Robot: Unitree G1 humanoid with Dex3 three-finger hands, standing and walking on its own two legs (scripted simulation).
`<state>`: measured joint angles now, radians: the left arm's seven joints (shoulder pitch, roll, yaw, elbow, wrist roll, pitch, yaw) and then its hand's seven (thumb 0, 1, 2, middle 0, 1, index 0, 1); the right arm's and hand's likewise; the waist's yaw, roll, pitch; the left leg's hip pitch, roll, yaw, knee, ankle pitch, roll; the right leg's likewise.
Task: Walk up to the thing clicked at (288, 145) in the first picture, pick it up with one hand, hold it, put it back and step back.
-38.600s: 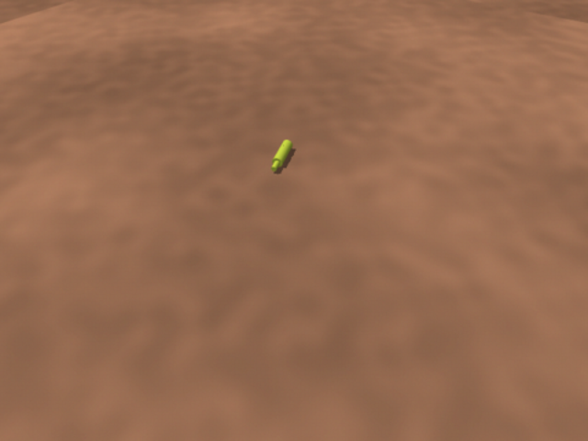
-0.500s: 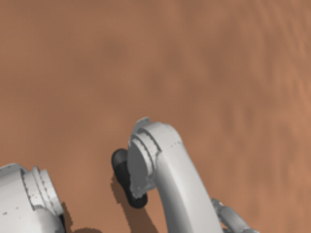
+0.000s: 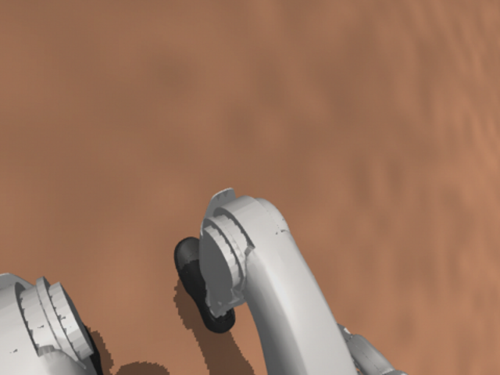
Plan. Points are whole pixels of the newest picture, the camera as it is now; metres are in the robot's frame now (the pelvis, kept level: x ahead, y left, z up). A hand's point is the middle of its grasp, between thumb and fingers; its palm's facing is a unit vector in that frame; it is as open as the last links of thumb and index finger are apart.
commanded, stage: rest palm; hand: left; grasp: from above
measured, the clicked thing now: out of the picture +0.50 +0.37 -0.28
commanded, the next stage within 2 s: close in 0.18 s
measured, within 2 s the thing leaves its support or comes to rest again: neither
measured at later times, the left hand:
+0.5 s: hand out of the picture +0.48 +0.34 -0.25, palm faces -0.47 -0.07 -0.88, open 12.8 cm
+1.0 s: hand out of the picture +0.48 +0.33 -0.25, palm faces -0.46 -0.07 -0.89, open 11.1 cm
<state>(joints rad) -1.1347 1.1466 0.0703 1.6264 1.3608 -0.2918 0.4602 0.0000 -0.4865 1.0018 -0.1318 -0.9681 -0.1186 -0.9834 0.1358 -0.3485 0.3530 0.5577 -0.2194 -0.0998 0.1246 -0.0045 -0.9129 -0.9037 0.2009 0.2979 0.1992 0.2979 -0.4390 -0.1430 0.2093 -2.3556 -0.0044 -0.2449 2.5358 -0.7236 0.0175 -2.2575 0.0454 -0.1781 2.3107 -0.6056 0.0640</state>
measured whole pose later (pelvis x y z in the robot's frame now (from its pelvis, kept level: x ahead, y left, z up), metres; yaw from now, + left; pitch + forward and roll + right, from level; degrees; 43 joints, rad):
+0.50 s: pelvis +0.00 +0.00 +0.00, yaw +0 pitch +29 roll -17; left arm -1.14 1.15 0.06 1.64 1.36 -0.29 0.48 0.00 -0.32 0.89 -0.22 -0.92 -0.23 -0.92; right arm 0.11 -0.35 0.37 0.56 -0.23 -0.11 0.12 0.00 -0.90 -0.90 0.20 0.30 0.20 0.30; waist -0.44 -0.15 0.21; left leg -2.35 -0.01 -0.26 2.54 -0.73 0.02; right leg -2.25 0.05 -0.19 2.31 -0.60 0.07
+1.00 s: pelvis +0.00 +0.00 +0.00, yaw -1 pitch +28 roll -17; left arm -1.13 1.16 0.04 1.63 1.36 -0.30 0.50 0.00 -0.04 0.64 -0.43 -0.73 -0.45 -0.71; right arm 0.11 -0.35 0.39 0.57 -0.23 -0.10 0.11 0.00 -0.90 -0.90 0.20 0.30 0.20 0.30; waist -0.44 -0.15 0.21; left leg -2.36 0.00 -0.26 2.54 -0.72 0.02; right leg -2.25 0.05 -0.19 2.30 -0.60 0.06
